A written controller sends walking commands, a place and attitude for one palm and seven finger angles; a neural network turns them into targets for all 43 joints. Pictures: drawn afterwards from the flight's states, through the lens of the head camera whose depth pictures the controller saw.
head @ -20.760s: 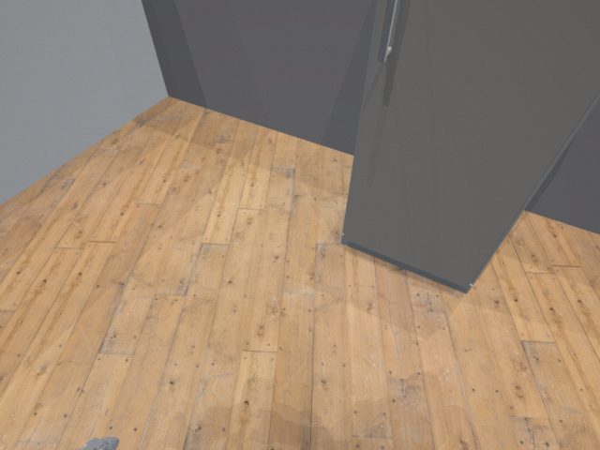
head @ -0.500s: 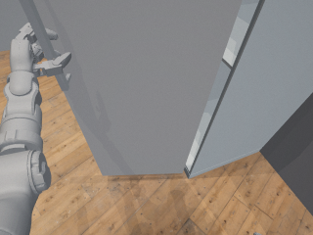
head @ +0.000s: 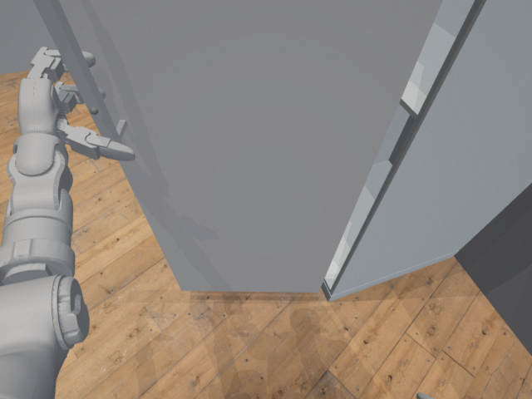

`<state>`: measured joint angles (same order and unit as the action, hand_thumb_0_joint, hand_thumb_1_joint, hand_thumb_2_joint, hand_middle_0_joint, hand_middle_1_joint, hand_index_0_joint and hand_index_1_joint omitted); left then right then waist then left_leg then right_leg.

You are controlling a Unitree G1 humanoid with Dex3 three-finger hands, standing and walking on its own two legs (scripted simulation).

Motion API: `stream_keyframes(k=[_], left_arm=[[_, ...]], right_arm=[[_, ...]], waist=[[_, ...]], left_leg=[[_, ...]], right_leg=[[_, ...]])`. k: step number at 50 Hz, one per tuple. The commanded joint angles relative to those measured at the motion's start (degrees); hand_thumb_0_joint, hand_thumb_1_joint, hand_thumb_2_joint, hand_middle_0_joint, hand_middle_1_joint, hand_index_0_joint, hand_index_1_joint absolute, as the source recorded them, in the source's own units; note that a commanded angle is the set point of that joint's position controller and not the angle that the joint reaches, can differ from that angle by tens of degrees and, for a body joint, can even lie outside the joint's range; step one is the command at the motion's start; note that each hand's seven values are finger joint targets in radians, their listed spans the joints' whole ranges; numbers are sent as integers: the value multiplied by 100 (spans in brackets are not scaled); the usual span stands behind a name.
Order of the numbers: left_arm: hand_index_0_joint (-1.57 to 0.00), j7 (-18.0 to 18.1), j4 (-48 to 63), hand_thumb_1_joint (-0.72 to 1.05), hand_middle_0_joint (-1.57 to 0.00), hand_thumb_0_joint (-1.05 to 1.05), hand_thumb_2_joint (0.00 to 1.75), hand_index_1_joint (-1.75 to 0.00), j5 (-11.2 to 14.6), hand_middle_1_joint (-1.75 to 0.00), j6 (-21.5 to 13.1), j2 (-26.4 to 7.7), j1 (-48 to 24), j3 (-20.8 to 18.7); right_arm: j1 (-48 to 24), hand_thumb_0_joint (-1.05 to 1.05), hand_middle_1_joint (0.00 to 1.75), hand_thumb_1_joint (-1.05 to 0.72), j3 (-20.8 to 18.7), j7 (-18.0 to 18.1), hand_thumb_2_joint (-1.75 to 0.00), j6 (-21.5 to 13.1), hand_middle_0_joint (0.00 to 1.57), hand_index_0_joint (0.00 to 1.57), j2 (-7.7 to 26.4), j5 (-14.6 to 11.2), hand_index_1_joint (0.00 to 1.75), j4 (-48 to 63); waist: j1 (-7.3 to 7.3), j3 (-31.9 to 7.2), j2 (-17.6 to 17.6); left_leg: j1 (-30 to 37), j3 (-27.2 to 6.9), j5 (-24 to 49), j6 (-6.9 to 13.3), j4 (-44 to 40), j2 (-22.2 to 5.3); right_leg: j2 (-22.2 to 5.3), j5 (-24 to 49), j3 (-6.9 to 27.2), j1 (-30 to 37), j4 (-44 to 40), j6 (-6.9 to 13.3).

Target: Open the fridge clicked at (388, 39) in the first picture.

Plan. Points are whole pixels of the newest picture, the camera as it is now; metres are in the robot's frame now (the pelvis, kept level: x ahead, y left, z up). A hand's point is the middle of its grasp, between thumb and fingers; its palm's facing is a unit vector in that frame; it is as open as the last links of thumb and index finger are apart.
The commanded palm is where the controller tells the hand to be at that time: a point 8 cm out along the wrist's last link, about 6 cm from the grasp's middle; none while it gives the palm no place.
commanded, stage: slip the hand off the handle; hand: left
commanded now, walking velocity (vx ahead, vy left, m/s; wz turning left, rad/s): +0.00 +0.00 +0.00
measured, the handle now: (78, 45) +0.50 +0.25 +0.25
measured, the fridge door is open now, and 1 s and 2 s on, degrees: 70 67 67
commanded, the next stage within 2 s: draw the hand back to the body in 1.24 s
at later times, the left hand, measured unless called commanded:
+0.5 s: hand (32, 119) +0.45 +0.32 +0.18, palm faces +0.26 -0.95 -0.18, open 14.7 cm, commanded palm +0.42 +0.36 +0.19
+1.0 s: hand (11, 158) +0.38 +0.32 +0.18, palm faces +0.27 -0.95 -0.17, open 14.7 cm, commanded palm +0.33 +0.35 +0.19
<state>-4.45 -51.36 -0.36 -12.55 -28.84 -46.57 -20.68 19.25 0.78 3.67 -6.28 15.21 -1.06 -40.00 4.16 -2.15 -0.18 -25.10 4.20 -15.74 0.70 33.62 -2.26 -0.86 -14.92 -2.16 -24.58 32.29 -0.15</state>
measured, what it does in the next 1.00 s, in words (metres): stands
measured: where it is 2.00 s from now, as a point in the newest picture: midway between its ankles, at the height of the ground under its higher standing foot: outside the picture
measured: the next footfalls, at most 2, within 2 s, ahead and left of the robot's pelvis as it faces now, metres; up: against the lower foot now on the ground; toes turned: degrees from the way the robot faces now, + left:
none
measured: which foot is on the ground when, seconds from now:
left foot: down 0.00-1.00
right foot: down 0.00-1.00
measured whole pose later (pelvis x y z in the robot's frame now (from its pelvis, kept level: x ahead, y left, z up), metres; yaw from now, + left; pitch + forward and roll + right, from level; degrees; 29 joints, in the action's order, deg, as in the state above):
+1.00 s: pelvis +0.01 +0.01 +0.00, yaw +1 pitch +5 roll -1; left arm -13.5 -28.2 7.4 -6.2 -29.2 -25.5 -25.6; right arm 18.1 1.7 5.3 -4.7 15.2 -2.4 -35.9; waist 0.0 -4.0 -1.1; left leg -23.6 3.2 -18.5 1.5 36.6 -1.7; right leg -1.5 -16.9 -2.9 -21.7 33.3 -1.1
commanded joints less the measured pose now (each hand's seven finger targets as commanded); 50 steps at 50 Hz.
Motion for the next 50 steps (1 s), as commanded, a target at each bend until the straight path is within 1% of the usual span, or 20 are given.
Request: stream_keyframes(k=[1,3,7,8,9,13,15,18,19,22,24,28,30,31,33,35,37,41,43,50], left_arm=[[-25,85,1368,-55,-25,0,20,-115,-3,-115,-289,-2074,-2436,-534],[-25,9,1578,-55,-25,0,20,-115,8,-115,-314,-2156,-2276,-620],[-25,-260,1754,-55,-25,0,20,-115,213,-115,-266,-1707,-2088,-304],[-25,-308,1766,-55,-25,0,20,-115,235,-115,-235,-1890,-2093,-466],[-25,-366,1683,-55,-25,0,20,-115,264,-115,-186,-1801,-2043,-385],[-25,-505,1914,-55,-25,0,20,-115,320,-115,-137,-1954,-2084,-474],[-25,-579,1627,-55,-25,0,20,-115,340,-115,-106,-1970,-2139,-447],[-25,-677,1953,-55,-25,0,20,-115,357,-115,-211,-2270,-2156,-654],[-25,-719,1890,-55,-25,0,20,-115,372,-115,-212,-2109,-2113,-532],[-25,-834,1543,-55,-25,0,20,-115,475,-115,-209,-2313,-1847,-733],[-25,-924,1464,-55,-25,0,20,-115,439,-115,-193,-2326,-2050,-644],[-25,-994,1578,-55,-25,0,20,-115,417,-115,-281,-2643,-1992,-888],[-25,-1069,1778,-55,-25,0,20,-115,532,-115,-287,-2091,-1690,-532],[-25,-1087,1840,-55,-25,0,20,-115,592,-115,-260,-2036,-1572,-529],[-25,-1092,2017,-55,-25,0,20,-115,728,-115,-184,-2285,-1139,-880],[-25,-1081,2321,-55,-25,0,20,-115,776,-115,-58,-2106,-877,-813],[-25,-1003,2494,-55,-25,0,20,-115,838,-115,51,-2319,-550,-1088],[-25,-879,3169,-55,-25,0,20,-115,789,-115,163,-2249,-454,-1097],[-25,-829,3609,-55,-25,0,20,-115,819,-115,152,-2075,-512,-947],[-25,-878,3753,-55,-25,0,20,-115,960,-115,419,-1721,158,-758]], right_arm=[[380,0,30,-90,-364,41,-90,-88,20,20,964,-17,30,617],[381,0,30,-90,-370,44,-90,-48,20,20,931,-22,30,667],[345,0,30,-90,-365,69,-90,-16,20,20,904,-77,30,749],[383,0,30,-90,-381,69,-90,4,20,20,942,-71,30,704],[379,0,30,-90,-366,81,-90,21,20,20,937,-89,30,715],[363,0,30,-90,-361,119,-90,40,20,20,935,-89,30,707],[412,0,30,-90,-347,135,-90,62,20,20,963,-80,30,641],[429,0,30,-90,-363,145,-90,73,20,20,977,-66,30,689],[437,0,30,-90,-353,138,-90,75,20,20,958,-67,30,686],[479,0,30,-90,-345,167,-90,102,20,20,1008,-69,30,682],[457,0,30,-90,-334,165,-90,125,20,20,1013,-84,30,689],[531,0,30,-90,-348,167,-90,134,20,20,1044,-62,30,757],[453,0,30,-90,-343,146,-90,122,20,20,991,-82,30,840],[444,0,30,-90,-355,139,-90,111,20,20,1004,-87,30,846],[410,0,30,-90,-358,129,-90,112,20,20,1038,-95,30,894],[281,0,30,-90,-334,112,-90,110,20,20,989,-114,30,998],[181,0,30,-90,-316,131,-90,90,20,20,1004,-119,30,1056],[27,0,30,-90,-302,147,-90,24,20,20,943,-124,30,1144],[-78,0,30,-90,-281,171,-90,-31,20,20,898,-122,30,1167],[-379,0,30,-90,-208,246,-90,-172,20,20,861,-178,30,1162]], waist=[[-131,-2157,-150],[-194,-2375,-290],[-112,-2134,-379],[-124,-2188,-312],[-108,-2080,-270],[-117,-2147,-608],[-43,-1886,-415],[-139,-2304,-734],[-102,-2245,-719],[-133,-1984,-474],[-78,-1888,-584],[-192,-2299,-760],[-180,-2226,-734],[-192,-2182,-723],[-341,-2221,-651],[-380,-2095,-579],[-472,-1902,-469],[-463,-1948,-530],[-432,-2013,-776],[-464,-1558,-495]], left_leg=[[1082,-210,1760,163,-198,148],[1252,-212,2130,155,-141,132],[1461,-268,2351,148,-85,93],[1477,-307,2334,126,-104,71],[1443,-322,2258,124,-118,73],[1590,-368,2393,104,-68,85],[1407,-393,2100,105,-78,85],[1617,-424,2470,81,-3,92],[1661,-457,2506,70,11,83],[1376,-454,2342,83,21,79],[1307,-459,2094,78,-9,84],[1444,-514,2232,52,41,86],[1592,-555,2358,28,41,50],[1654,-588,2354,19,33,29],[1545,-554,2394,31,21,37],[1422,-525,2299,41,-37,53],[1167,-471,2034,76,-90,81],[1240,-494,1866,73,-150,81],[1413,-493,1841,71,-136,95],[1245,-542,1241,72,-306,110]], right_leg=[[110,1817,128,848,-194,102],[128,2086,129,954,-122,121],[179,2012,61,681,-158,137],[177,1992,61,670,-173,122],[180,1928,54,617,-185,121],[188,1898,44,525,-181,145],[186,1735,25,405,-218,129],[191,1914,33,518,-119,161],[204,1863,15,415,-118,157],[226,1749,-18,425,-138,165],[208,1632,-1,298,-139,145],[224,1593,-5,330,-71,173],[246,1528,-44,200,-73,160],[254,1453,-61,130,-85,163],[253,1567,-51,333,-66,174],[248,1549,-58,415,-61,163],[248,1476,-65,580,-83,181],[243,1377,-56,600,-76,163],[246,1321,-35,547,-91,159],[220,970,-67,575,-223,163]])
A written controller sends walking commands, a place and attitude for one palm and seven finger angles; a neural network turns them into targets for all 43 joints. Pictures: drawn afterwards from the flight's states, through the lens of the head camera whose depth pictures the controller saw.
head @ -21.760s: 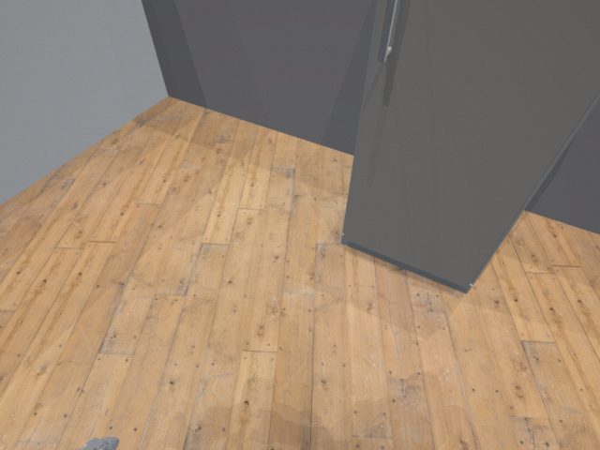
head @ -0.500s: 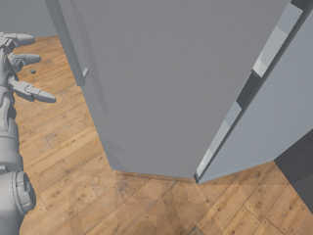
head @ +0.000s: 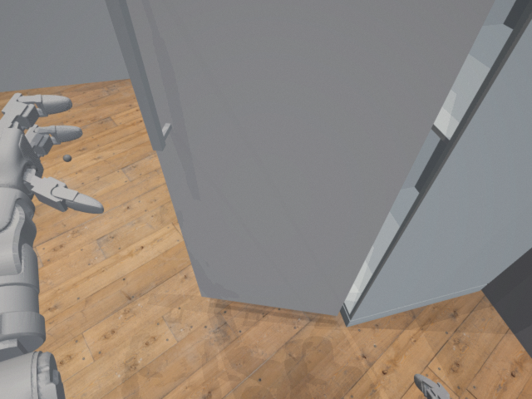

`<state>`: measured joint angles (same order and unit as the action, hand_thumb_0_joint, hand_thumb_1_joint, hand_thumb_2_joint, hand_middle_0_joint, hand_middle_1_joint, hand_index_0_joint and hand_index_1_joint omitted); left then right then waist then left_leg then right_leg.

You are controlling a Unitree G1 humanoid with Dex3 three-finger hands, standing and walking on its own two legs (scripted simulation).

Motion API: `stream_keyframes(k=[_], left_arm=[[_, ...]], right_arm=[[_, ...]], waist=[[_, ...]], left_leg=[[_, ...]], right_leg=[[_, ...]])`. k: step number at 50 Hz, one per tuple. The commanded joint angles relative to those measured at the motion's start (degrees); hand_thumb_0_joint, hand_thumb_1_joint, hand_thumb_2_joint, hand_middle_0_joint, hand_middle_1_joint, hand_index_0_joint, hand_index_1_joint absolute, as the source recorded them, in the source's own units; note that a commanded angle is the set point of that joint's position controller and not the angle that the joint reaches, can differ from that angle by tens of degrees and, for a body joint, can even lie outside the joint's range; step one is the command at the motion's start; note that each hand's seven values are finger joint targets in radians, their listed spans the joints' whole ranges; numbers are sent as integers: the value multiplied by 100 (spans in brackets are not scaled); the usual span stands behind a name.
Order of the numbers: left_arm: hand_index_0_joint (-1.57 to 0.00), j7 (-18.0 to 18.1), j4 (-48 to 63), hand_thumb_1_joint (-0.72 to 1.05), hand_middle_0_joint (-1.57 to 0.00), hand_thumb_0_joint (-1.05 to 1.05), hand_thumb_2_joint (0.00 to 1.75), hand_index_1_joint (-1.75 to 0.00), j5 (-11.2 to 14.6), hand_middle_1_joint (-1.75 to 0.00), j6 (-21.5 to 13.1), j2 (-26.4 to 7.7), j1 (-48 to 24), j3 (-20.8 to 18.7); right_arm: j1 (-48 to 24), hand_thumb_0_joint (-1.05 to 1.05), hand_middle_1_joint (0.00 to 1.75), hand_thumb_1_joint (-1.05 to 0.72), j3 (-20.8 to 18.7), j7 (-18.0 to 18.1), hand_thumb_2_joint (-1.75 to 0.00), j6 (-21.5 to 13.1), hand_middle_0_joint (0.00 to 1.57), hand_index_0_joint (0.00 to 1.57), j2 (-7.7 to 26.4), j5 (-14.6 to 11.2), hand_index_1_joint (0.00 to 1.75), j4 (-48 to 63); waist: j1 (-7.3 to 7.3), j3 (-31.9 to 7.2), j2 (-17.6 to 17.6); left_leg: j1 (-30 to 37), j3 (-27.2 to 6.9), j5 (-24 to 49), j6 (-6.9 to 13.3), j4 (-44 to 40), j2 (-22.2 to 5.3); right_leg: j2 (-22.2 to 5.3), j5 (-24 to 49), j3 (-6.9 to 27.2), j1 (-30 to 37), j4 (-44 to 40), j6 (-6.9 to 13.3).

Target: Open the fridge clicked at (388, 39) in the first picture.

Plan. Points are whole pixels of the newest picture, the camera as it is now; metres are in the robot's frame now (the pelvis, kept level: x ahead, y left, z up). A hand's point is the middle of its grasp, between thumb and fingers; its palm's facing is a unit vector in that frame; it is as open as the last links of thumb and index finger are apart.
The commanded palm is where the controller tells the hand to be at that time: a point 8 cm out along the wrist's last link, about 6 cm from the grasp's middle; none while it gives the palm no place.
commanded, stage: slip the hand off the handle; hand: left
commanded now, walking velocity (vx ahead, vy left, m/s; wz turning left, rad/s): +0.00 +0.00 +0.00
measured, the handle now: (139, 53) +0.52 +0.22 +0.26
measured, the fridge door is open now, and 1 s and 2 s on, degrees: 67 67 67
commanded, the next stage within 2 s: draw the hand back to the body in 0.24 s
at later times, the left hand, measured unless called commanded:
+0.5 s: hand (55, 191) +0.31 +0.28 +0.18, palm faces +0.15 -0.99 +0.02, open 14.7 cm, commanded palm +0.27 +0.32 +0.19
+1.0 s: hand (31, 235) +0.25 +0.28 +0.17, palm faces +0.42 -0.88 -0.22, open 14.0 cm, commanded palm +0.20 +0.31 +0.19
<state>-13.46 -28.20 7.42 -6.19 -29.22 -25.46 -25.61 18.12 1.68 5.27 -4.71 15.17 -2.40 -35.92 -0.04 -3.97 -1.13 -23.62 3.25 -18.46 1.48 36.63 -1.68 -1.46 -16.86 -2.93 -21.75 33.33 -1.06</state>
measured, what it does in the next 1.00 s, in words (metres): stands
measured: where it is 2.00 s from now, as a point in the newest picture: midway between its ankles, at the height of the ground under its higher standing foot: outside the picture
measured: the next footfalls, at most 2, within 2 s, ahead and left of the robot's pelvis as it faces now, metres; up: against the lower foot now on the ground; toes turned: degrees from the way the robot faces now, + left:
none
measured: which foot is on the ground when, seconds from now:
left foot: down 0.00-1.00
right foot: down 0.00-1.00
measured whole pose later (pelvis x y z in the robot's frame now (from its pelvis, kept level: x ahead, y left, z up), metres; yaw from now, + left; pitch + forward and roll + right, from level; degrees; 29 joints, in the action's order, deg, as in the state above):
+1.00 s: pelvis +0.00 -0.01 +0.01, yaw +2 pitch -2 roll -1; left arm -2.8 2.0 9.6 3.7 -22.8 1.8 -22.9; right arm 11.5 3.6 5.7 -11.7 14.5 -1.6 -36.2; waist -3.5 -0.9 -2.4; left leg -11.4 1.9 -14.5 0.5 28.0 -1.1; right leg -1.5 -14.3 -4.4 -9.6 26.1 -0.3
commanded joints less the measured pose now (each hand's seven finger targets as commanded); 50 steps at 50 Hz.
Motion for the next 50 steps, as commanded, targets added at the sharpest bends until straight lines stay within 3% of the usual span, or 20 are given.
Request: stream_keyframes(k=[1,7,10,12,18,19,20,21,23,25,27,32,35,39,43,44,45,46,48,50], left_arm=[[-25,14,1613,-55,-25,0,20,-115,186,-115,-182,-1558,-2020,-128],[-25,58,1820,-55,-25,0,20,-115,302,-115,-52,-1387,-1711,-86],[-25,71,2169,-55,-25,0,20,-115,318,-115,-56,-1370,-1423,-132],[-25,80,2221,-55,-25,0,20,-115,368,-115,-37,-1524,-1027,-351],[-25,43,1986,-55,-25,0,20,-115,315,-115,-8,-1631,-1878,-215],[-25,-598,1026,-55,-25,0,20,-115,1346,-115,689,-1188,-1790,-188],[-25,-969,1448,-55,-25,0,20,-115,1480,-115,990,-1426,-2068,-214],[-25,-1207,1463,-55,-25,0,20,-115,1489,-115,1258,-1793,-2142,-402],[-25,-1138,1868,-55,-25,0,20,-115,1187,-115,1410,-1914,-1866,-399],[-25,-896,1860,-55,-25,0,20,-115,1127,-115,1330,-1798,-1436,-486],[-25,-808,1970,-55,-25,0,20,-115,1267,-115,1195,-1613,-1054,-575],[-25,-817,2272,-55,-25,0,20,-115,1298,-115,1433,-1336,-94,-554],[-25,-736,2787,-55,-25,0,20,-115,1274,-115,1588,-1317,-155,-563],[-25,-558,3677,-51,-25,0,22,-113,1272,-113,1404,-1337,-190,-657],[-24,-585,3796,-37,-24,0,29,-104,1327,-104,1398,-1094,349,-573],[-24,443,4149,-33,-24,0,31,-102,433,-102,887,-1540,418,-520],[-24,870,3717,-30,-24,0,32,-100,374,-100,780,-768,1100,-176],[-24,1155,3876,-26,-24,0,34,-98,250,-98,672,-535,1451,-27],[-24,1522,4370,-19,-24,0,37,-94,99,-94,444,-723,1720,-232],[-24,1726,4745,-12,-24,0,41,-89,-45,-89,262,-550,1607,-40]], right_arm=[[-352,0,30,-90,-286,94,-90,-351,20,20,841,-55,30,779],[-547,0,30,-90,-227,147,-90,-442,20,20,802,-74,30,789],[-681,0,30,-90,-214,134,-90,-493,20,20,759,-76,30,831],[-714,0,30,-90,-207,142,-90,-503,20,20,769,-66,30,830],[-769,0,30,-90,-169,243,-90,-579,20,20,778,-86,30,673],[-969,0,30,-90,-78,326,-90,-645,20,20,896,-298,30,739],[-1067,0,30,-90,-43,395,-90,-721,20,20,865,-362,30,835],[-1111,0,30,-90,-9,438,-90,-783,20,20,890,-369,30,901],[-1069,0,30,-90,32,383,-90,-857,20,20,764,-311,30,1014],[-1015,0,30,-90,22,299,-90,-872,20,20,744,-280,30,1022],[-1049,0,30,-90,-12,222,-90,-909,20,20,736,-280,30,1066],[-1131,0,30,-90,-32,122,-90,-918,20,20,737,-301,30,1157],[-1172,0,30,-90,-42,152,-90,-911,20,20,737,-297,30,1190],[-1277,0,30,-90,-8,202,-90,-995,20,20,641,-244,30,1193],[-1287,0,30,-90,13,240,-90,-1066,20,20,617,-231,30,1060],[-1136,0,30,-90,-41,118,-90,-1098,20,20,639,80,30,880],[-1184,0,30,-90,-57,102,-90,-1095,20,20,616,86,30,807],[-1199,0,30,-90,-80,83,-90,-1051,20,20,600,88,30,780],[-1204,0,30,-90,-138,62,-90,-961,20,20,635,116,30,739],[-1245,0,30,-90,-139,58,-90,-904,20,20,584,143,30,719]], waist=[[-35,-1341,-530],[-79,-1139,-223],[-147,-1253,-354],[-228,-1212,-234],[1,-932,-346],[23,-1371,-299],[-94,-1448,-319],[-149,-1529,-410],[-225,-1310,-614],[-236,-896,-359],[-275,-897,-116],[-378,-724,-230],[-313,-735,-159],[-331,-958,-443],[-321,-752,-420],[-302,31,-296],[-230,221,-158],[-274,178,-103],[-330,-349,-219],[-297,-478,-371]], left_leg=[[1143,-453,1466,-13,-630,61],[1075,-429,1238,15,-698,107],[1177,-394,1325,14,-705,126],[1098,-364,1342,21,-708,125],[999,-345,821,39,-753,151],[1208,-398,667,48,-883,184],[1340,-431,827,77,-904,184],[1430,-459,980,94,-921,214],[1394,-472,1239,91,-938,201],[1252,-511,1157,42,-1042,158],[1269,-465,1179,38,-1022,154],[1267,-369,1175,30,-1082,151],[1360,-374,1122,54,-1121,158],[1667,-396,1294,55,-1145,174],[1706,-357,1397,53,-1157,169],[1268,-313,1211,18,-1223,234],[1199,-338,907,-18,-1338,197],[1257,-359,819,-10,-1413,153],[1478,-248,1065,21,-1399,158],[1654,-253,1128,15,-1467,147]], right_leg=[[273,1105,8,262,-342,260],[236,1017,18,438,-466,259],[223,1131,39,534,-453,249],[222,1177,37,677,-459,245],[170,678,126,427,-649,199],[115,903,200,1118,-747,284],[87,1117,172,1261,-788,275],[90,1256,189,1282,-797,278],[93,1337,162,1141,-799,263],[145,1116,79,1009,-853,265],[146,1160,96,1136,-874,271],[138,1183,54,1124,-849,252],[155,1101,46,1037,-900,206],[188,1185,47,1197,-919,222],[198,1385,12,1216,-948,204],[142,996,167,868,-1314,144],[114,694,73,824,-1271,147],[97,637,57,949,-1232,155],[60,907,98,1316,-1215,160],[93,951,92,1378,-1162,173]])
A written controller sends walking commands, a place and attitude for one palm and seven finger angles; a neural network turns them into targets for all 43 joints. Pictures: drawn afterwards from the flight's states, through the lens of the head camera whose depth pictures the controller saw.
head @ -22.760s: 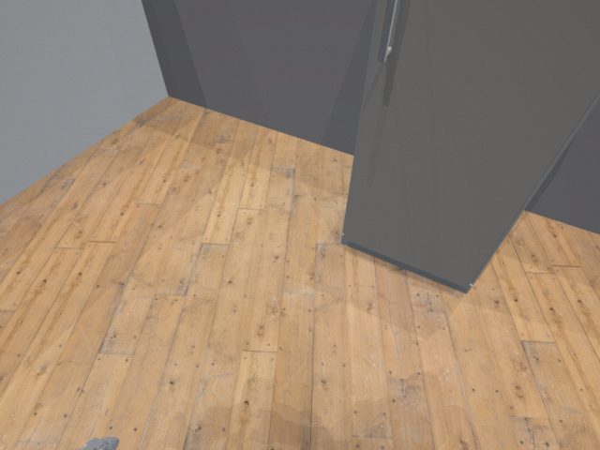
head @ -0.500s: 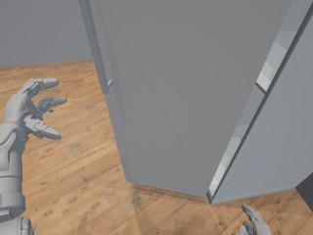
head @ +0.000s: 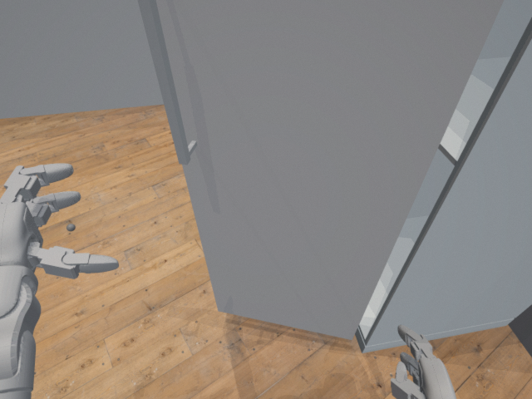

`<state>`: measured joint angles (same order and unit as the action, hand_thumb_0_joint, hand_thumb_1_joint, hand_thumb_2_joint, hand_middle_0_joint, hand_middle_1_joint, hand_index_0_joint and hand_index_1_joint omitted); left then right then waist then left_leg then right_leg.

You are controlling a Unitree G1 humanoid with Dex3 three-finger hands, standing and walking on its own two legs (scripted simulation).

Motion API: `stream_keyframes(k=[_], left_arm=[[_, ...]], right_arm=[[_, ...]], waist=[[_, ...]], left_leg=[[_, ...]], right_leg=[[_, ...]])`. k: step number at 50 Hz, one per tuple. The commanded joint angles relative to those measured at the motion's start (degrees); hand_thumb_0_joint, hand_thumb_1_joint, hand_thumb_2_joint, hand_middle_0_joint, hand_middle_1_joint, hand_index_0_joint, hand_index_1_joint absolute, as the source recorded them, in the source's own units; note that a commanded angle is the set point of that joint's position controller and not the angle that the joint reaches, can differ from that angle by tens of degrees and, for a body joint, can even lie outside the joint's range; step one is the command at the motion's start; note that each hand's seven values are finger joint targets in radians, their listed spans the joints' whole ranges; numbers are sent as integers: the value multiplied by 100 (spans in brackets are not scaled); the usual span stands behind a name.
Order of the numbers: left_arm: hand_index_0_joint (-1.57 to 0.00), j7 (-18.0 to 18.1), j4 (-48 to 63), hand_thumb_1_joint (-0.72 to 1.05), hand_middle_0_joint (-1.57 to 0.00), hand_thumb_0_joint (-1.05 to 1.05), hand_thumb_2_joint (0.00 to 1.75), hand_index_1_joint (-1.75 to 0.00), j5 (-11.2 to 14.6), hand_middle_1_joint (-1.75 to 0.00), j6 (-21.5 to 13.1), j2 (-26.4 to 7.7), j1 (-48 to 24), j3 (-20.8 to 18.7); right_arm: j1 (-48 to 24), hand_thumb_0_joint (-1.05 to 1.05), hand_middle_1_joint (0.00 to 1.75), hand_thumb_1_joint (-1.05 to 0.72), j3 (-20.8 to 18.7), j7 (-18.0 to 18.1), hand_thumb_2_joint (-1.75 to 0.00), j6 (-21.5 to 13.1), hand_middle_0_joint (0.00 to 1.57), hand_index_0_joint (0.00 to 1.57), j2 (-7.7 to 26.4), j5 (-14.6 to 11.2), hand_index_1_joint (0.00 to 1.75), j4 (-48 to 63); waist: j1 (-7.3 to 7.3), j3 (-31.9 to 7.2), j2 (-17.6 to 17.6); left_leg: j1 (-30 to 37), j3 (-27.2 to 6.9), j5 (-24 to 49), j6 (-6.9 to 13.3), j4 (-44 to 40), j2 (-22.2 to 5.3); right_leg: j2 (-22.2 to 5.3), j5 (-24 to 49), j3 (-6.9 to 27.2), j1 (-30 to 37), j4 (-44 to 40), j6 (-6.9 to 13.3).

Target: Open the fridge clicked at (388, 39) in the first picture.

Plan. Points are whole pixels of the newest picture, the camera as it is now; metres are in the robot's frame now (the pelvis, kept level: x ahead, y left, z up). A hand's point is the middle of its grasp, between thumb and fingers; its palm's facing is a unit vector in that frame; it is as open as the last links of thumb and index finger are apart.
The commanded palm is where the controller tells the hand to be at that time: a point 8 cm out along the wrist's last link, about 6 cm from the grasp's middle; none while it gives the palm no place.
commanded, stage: draw the hand back to the body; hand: left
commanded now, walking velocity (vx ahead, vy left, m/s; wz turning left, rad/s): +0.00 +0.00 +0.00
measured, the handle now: (172, 79) +0.53 +0.22 +0.24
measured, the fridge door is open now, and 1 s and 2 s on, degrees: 67 67 67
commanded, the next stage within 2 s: step back with the hand held close in 0.94 s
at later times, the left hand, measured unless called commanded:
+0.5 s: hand (67, 257) +0.23 +0.27 +0.16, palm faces +0.45 -0.82 -0.37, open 9.4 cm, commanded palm +0.17 +0.31 +0.17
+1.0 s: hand (60, 274) +0.20 +0.27 +0.16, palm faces +0.47 -0.81 -0.36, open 7.5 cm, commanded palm +0.15 +0.30 +0.17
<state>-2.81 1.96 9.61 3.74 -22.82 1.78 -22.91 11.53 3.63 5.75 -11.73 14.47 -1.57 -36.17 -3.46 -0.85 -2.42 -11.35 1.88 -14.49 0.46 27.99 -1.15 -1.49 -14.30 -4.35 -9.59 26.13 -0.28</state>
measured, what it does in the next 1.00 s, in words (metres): stands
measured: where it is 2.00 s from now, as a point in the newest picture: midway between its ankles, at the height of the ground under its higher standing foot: outside the picture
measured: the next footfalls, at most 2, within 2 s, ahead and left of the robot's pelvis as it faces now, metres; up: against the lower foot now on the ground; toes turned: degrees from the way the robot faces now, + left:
right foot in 1.92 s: -0.03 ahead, -0.11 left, +0.00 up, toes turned +5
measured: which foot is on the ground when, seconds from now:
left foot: down 0.00-1.00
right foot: down 0.00-1.00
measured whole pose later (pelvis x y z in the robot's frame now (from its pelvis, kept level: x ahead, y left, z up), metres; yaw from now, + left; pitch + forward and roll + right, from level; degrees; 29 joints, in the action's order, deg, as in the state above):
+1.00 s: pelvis +0.01 +0.00 +0.00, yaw +0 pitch -5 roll +0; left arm 5.8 20.0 4.3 -3.0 -19.1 24.2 -19.3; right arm 11.3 1.7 5.7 -6.7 12.6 0.7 -37.7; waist -4.5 0.7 -3.0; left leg -4.9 2.4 -13.6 0.5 23.6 -0.7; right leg -1.7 -13.8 -3.9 -3.7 22.6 -0.5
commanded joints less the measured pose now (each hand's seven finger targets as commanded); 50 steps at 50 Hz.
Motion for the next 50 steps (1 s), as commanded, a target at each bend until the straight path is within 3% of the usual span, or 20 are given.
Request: stream_keyframes(k=[1,2,6,7,11,14,17,19,25,28,30,33,35,40,42,44,48,50], left_arm=[[-23,748,1839,-8,-23,0,43,-87,-311,-87,-788,-1137,-1075,-268],[-23,820,1810,-4,-23,0,44,-85,-348,-85,-829,-1194,-935,-317],[-23,970,2052,10,-23,0,51,-77,-458,-77,-965,-1043,-705,-224],[-23,997,2116,14,-23,0,53,-75,-473,-75,-1007,-1142,-584,-334],[-22,983,2264,28,-22,0,60,-66,-507,-66,-1036,-936,123,-271],[-22,948,2323,39,-22,0,65,-60,-495,-60,-1055,-841,539,-238],[-21,928,2391,50,-21,0,71,-53,-490,-53,-1051,-944,1043,-427],[-21,906,2672,57,-21,0,74,-49,-489,-49,-1061,-850,1090,-332],[-20,932,3039,79,-20,0,85,-36,-526,-36,-1070,-837,1585,-371],[-20,939,3228,90,-20,0,90,-30,-532,-30,-1055,-817,1810,-356],[-20,958,3138,90,-20,0,90,-30,-540,-30,-1038,-790,1704,-334],[-20,972,3061,90,-20,0,90,-30,-542,-30,-1029,-727,1514,-261],[-20,991,3112,90,-20,0,90,-30,-557,-30,-1048,-764,1436,-279],[-20,981,3008,90,-20,0,90,-30,-529,-30,-1039,-728,1516,-250],[-20,975,2981,90,-20,0,90,-30,-525,-30,-1033,-800,1596,-325],[-20,977,3049,90,-20,0,90,-30,-529,-30,-1043,-781,1518,-305],[-20,960,2979,90,-20,0,90,-30,-505,-30,-1045,-781,1671,-337],[-20,956,3044,90,-20,0,90,-30,-513,-30,-1060,-763,1570,-308]], right_arm=[[-593,0,30,-90,-356,20,-90,-187,20,20,631,73,30,719],[-587,0,30,-90,-372,35,-90,-184,20,20,662,100,30,665],[-676,0,30,-90,-380,59,-90,-96,20,20,587,115,30,648],[-675,0,30,-90,-410,63,-90,-103,20,20,616,132,30,621],[-701,0,30,-90,-411,7,-90,-18,20,20,547,152,30,659],[-720,0,30,-90,-421,-17,-90,31,20,20,528,154,30,705],[-719,0,30,-90,-457,-33,-90,96,20,20,552,177,30,745],[-721,0,30,-90,-446,-53,-90,127,20,20,503,174,30,810],[-689,0,30,-90,-449,-45,-90,132,20,20,469,202,30,836],[-702,0,30,-90,-448,-47,-90,128,20,20,462,207,30,857],[-682,0,30,-90,-438,-29,-90,156,20,20,448,208,30,818],[-692,0,30,-90,-431,26,-90,166,20,20,452,198,30,794],[-708,0,30,-90,-431,34,-90,166,20,20,452,206,30,786],[-775,0,30,-90,-418,29,-90,175,20,20,429,216,30,792],[-791,0,30,-90,-427,38,-90,173,20,20,455,222,30,778],[-794,0,30,-90,-406,28,-90,172,20,20,423,223,30,786],[-815,0,30,-90,-423,39,-90,182,20,20,415,221,30,796],[-805,0,30,-90,-425,28,-90,194,20,20,412,212,30,785]], waist=[[68,-796,-309],[55,-787,-87],[44,-650,-273],[15,-737,-129],[-40,-607,-265],[-52,-398,-120],[-116,-450,62],[-83,-427,-118],[-87,-362,-65],[-90,-341,-200],[-61,-239,-33],[-13,-93,-69],[-34,-209,-149],[-68,-138,46],[-94,-145,42],[-91,-114,-189],[-104,-143,20],[-77,-96,-113]], left_leg=[[506,-97,756,122,-622,79],[495,-105,800,141,-632,69],[565,-105,845,130,-743,75],[592,-126,925,127,-751,59],[597,-102,1368,81,-752,50],[542,-104,1380,77,-800,34],[524,-91,1523,80,-793,19],[553,-74,1548,69,-776,24],[570,-61,1569,59,-765,30],[579,-42,1570,62,-741,38],[519,-62,1458,58,-767,41],[543,-50,1154,85,-814,44],[605,-59,1120,90,-817,66],[564,-80,1073,108,-838,65],[579,-74,1047,118,-846,66],[555,-71,1050,99,-855,74],[577,-35,1064,124,-832,67],[571,-46,999,105,-852,67]], right_leg=[[98,709,232,176,-437,92],[112,763,232,215,-489,85],[110,726,210,283,-490,101],[124,790,201,370,-519,104],[109,1155,167,505,-434,111],[108,1150,144,506,-474,99],[123,1288,139,615,-494,93],[94,1305,148,598,-482,86],[116,1306,119,540,-507,69],[96,1354,138,549,-527,66],[110,1244,113,492,-540,65],[100,976,125,372,-627,59],[101,945,133,416,-618,68],[86,932,141,469,-653,59],[91,916,142,481,-699,56],[72,918,155,503,-678,67],[67,959,176,529,-723,47],[77,867,176,501,-731,57]])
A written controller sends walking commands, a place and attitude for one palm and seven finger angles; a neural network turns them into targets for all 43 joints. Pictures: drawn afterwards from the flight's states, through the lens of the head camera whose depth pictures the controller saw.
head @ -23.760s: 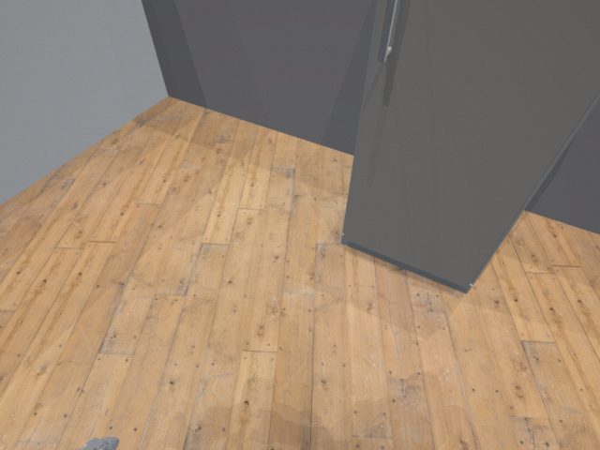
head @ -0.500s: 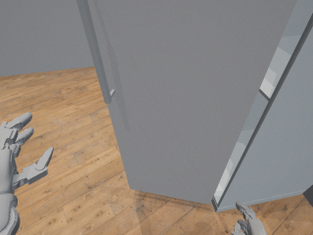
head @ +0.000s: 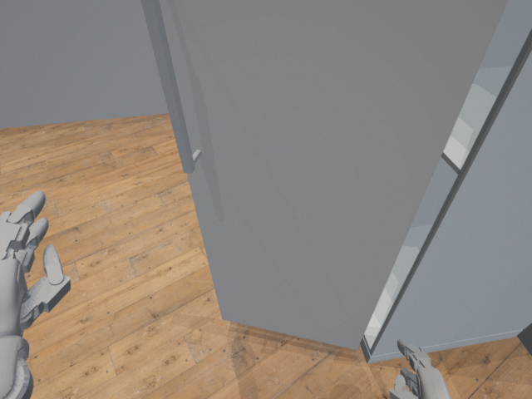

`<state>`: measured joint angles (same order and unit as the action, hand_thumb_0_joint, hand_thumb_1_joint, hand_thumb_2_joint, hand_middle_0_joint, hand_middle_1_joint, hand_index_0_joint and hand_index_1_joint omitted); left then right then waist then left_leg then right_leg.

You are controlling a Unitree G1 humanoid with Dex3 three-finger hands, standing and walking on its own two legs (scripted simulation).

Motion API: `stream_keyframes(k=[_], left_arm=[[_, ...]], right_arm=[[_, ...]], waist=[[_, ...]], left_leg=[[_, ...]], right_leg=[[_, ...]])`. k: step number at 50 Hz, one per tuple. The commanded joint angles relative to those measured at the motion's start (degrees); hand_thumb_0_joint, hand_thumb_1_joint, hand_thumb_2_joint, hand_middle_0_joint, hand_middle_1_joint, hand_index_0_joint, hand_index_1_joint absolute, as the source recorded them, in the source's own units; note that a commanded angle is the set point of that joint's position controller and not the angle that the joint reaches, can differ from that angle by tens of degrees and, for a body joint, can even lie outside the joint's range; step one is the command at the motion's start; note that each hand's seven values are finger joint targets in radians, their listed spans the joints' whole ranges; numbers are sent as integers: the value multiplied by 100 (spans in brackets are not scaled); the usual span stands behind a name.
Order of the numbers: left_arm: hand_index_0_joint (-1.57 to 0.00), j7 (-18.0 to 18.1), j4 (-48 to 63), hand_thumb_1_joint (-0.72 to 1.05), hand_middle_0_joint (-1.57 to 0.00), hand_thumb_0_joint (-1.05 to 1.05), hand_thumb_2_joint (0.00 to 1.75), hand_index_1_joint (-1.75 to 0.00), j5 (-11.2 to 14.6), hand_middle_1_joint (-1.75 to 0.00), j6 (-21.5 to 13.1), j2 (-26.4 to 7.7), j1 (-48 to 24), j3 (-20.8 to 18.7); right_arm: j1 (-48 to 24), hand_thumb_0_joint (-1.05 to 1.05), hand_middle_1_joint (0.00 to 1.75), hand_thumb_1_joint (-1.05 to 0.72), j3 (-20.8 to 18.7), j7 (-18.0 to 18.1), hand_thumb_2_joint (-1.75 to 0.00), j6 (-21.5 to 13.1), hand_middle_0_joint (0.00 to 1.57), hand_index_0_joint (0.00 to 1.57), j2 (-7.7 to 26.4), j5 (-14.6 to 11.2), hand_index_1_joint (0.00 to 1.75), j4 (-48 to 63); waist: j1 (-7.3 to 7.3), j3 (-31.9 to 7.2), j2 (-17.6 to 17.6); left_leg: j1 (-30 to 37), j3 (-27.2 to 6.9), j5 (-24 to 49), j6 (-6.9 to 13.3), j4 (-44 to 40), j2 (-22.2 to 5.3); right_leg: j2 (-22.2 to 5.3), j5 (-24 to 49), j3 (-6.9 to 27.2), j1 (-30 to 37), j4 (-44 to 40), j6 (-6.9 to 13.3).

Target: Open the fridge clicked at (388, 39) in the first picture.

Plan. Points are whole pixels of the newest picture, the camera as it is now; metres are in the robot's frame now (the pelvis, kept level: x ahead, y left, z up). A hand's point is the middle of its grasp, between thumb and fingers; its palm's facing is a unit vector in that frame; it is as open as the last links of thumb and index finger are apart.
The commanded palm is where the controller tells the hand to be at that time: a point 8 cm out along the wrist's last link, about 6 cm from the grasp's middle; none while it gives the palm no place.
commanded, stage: step back with the hand held close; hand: left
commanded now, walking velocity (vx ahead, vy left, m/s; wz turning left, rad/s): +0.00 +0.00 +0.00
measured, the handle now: (177, 90) +0.52 +0.23 +0.24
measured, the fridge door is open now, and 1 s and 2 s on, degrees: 67 67 67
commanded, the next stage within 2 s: stop stepping back and stand still in 1.44 s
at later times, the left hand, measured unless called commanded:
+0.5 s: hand (26, 305) +0.16 +0.30 +0.15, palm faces +0.42 -0.78 -0.46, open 7.4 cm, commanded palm +0.10 +0.33 +0.17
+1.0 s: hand out of the picture +0.08 +0.31 +0.16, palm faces +0.49 -0.73 -0.47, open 7.4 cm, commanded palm +0.02 +0.33 +0.17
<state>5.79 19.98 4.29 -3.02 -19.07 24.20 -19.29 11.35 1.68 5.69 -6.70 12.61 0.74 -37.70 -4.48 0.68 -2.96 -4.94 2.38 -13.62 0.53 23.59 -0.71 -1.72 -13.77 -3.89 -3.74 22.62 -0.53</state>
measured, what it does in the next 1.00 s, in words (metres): walks backwards: right foot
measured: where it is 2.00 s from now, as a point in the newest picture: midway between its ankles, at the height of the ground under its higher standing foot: outside the picture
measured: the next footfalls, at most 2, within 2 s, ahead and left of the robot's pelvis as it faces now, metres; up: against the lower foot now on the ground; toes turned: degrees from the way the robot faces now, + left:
right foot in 0.92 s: -0.04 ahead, -0.11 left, +0.00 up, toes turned +6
right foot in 1.46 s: -0.21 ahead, -0.10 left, +0.00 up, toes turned +1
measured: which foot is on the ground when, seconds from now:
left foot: down 0.00-1.00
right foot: down 0.00-0.84, up 0.86-0.90, down 0.92-1.00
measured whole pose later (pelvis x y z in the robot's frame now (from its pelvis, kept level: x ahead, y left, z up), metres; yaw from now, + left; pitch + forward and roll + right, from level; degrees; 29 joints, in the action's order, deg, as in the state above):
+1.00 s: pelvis -0.11 +0.03 -0.02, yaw +3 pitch +1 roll -3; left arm 7.5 27.6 0.2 -16.7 -24.5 28.2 -27.8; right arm 13.9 0.3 4.7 -7.4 12.0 0.8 -34.1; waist -0.2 0.5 -0.4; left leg -28.4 -0.2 -9.2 3.0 36.5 -0.8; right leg 3.0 -16.7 1.2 -18.1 33.6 -1.4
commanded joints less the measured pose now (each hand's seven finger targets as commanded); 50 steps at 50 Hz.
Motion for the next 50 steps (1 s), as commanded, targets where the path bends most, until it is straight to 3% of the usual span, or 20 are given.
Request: stream_keyframes(k=[1,3,4,5,6,10,13,17,23,27,30,33,36,38,40,42,44,46,48,50], left_arm=[[-20,109,1263,90,-20,0,90,-30,9,-30,-405,-1176,-684,-707],[-20,99,1399,90,-20,0,90,-30,11,-30,-428,-1104,-766,-594],[-20,181,1764,90,-20,0,90,-30,-56,-30,-671,-1819,-1367,-1257],[-20,143,1170,90,-20,0,90,-30,-61,-30,-687,-1363,-638,-939],[-20,120,1109,90,-20,0,90,-30,-95,-30,-695,-1183,-342,-765],[-20,180,1447,90,-20,0,90,-30,-102,-30,-823,-1284,152,-881],[-20,220,1614,90,-20,0,90,-30,-70,-30,-867,-1395,391,-1016],[-20,273,1903,90,-20,0,90,-30,-69,-30,-935,-1597,351,-1208],[-20,301,1832,90,-20,0,90,-30,-160,-30,-1061,-1420,323,-1163],[-20,302,1832,90,-20,0,90,-30,-265,-30,-1194,-1412,142,-1236],[-20,304,1825,90,-20,0,90,-30,-312,-30,-1285,-1312,93,-1189],[-20,310,1863,90,-20,0,90,-30,-323,-30,-1344,-1322,-53,-1134],[-20,373,1973,90,-20,0,90,-30,-296,-30,-1412,-1400,-154,-1108],[-20,402,2084,90,-20,0,90,-30,-278,-30,-1462,-1417,-167,-1097],[-20,416,2042,90,-20,0,90,-30,-326,-30,-1509,-1426,-87,-1205],[-20,396,2038,90,-20,0,90,-30,-392,-30,-1558,-1513,23,-1392],[-20,337,1979,90,-20,0,90,-30,-400,-30,-1609,-1470,178,-1402],[-20,268,1791,90,-20,0,90,-30,-424,-30,-1665,-1453,333,-1469],[-20,224,1884,90,-20,0,90,-30,-327,-30,-1728,-1432,233,-1355],[-20,221,1892,90,-20,0,90,-30,-260,-30,-1716,-1421,190,-1229]], right_arm=[[-793,0,30,-90,-232,33,-90,-316,20,20,598,-16,30,941],[-822,0,30,-90,-229,33,-90,-348,20,20,600,-14,30,959],[-854,0,30,-90,-240,-12,-90,-196,20,20,729,-73,30,1198],[-771,0,30,-90,-230,-10,-90,-92,20,20,624,-39,30,1051],[-717,0,30,-90,-253,-41,-90,-10,20,20,619,-41,30,1092],[-648,0,30,-90,-329,-20,-90,199,20,20,673,-55,30,1261],[-670,0,30,-90,-348,12,-90,304,20,20,682,-88,30,1397],[-671,0,30,-90,-385,65,-90,358,20,20,748,-103,30,1528],[-561,0,30,-90,-396,72,-90,244,20,20,807,-119,30,1593],[-486,0,30,-90,-427,51,-90,88,20,20,868,-116,30,1581],[-370,0,30,-90,-423,24,-90,-21,20,20,841,-107,30,1534],[-311,0,30,-90,-420,-1,-90,-92,20,20,777,-87,30,1481],[-267,0,30,-90,-388,-33,-90,-153,20,20,725,-40,30,1344],[-311,0,30,-90,-351,-15,-90,-196,20,20,702,-35,30,1292],[-338,0,30,-90,-374,17,-90,-251,20,20,797,-36,30,1317],[-394,0,30,-90,-428,37,-90,-326,20,20,864,-57,30,1374],[-408,0,30,-90,-458,6,-90,-375,20,20,812,-44,30,1385],[-392,0,30,-90,-475,-37,-90,-386,20,20,832,6,30,1336],[-356,0,30,-90,-465,-84,-90,-427,20,20,742,-5,30,1294],[-323,0,30,-90,-500,-91,-90,-439,20,20,712,-61,30,1194]], waist=[[9,-252,-93],[18,-322,-141],[225,18,83],[266,-87,546],[277,-202,753],[310,-842,181],[307,-1040,94],[289,-1060,-60],[306,-744,-424],[334,-520,-457],[367,-484,-257],[407,-394,283],[443,-297,425],[451,-429,105],[412,-436,-472],[349,-587,-976],[340,-584,-869],[343,-306,-768],[386,-473,-198],[408,-967,273]], left_leg=[[-69,-110,898,89,-426,25],[-28,-104,936,109,-416,32],[-590,-186,707,216,-48,-125],[-610,-234,684,210,149,-100],[-615,-206,703,191,319,-81],[-608,-249,1457,167,312,-194],[-697,-342,1890,169,208,-310],[-1043,-511,1727,205,-5,-410],[-2502,-835,-205,424,-544,-692],[-3501,-1099,-1926,563,-812,-796],[-3694,-1047,-2296,562,-606,-746],[-3339,-806,-2252,418,17,-437],[-2548,-663,-1765,236,553,-207],[-2289,-757,-1597,238,290,-285],[-3019,-1178,-2347,394,-484,-622],[-3780,-1743,-2902,598,-1208,-1056],[-3777,-1785,-2635,682,-1075,-1212],[-4260,-1700,-2776,726,-942,-1161],[-3294,-1303,-1526,479,-375,-786],[-2192,-762,-727,220,291,-445]], right_leg=[[108,789,113,-83,-364,90],[83,853,134,-45,-380,78],[-225,1121,582,-563,-629,71],[-430,1204,614,-646,-623,117],[-524,1249,666,-750,-603,138],[-524,1850,502,-539,-86,126],[-382,2060,423,-413,198,61],[-202,1839,379,-287,453,9],[10,1055,389,245,1037,-46],[85,669,442,515,1358,-47],[17,440,545,403,1314,-16],[-288,-362,924,-316,605,129],[-613,-1275,1178,-1371,-62,337],[-479,-1064,913,-1430,117,257],[-39,-915,607,-695,727,56],[400,-170,364,298,1737,-54],[490,221,473,380,1885,-45],[530,162,630,576,1710,-8],[298,798,933,-47,1027,121],[-43,1074,1321,-730,603,210]])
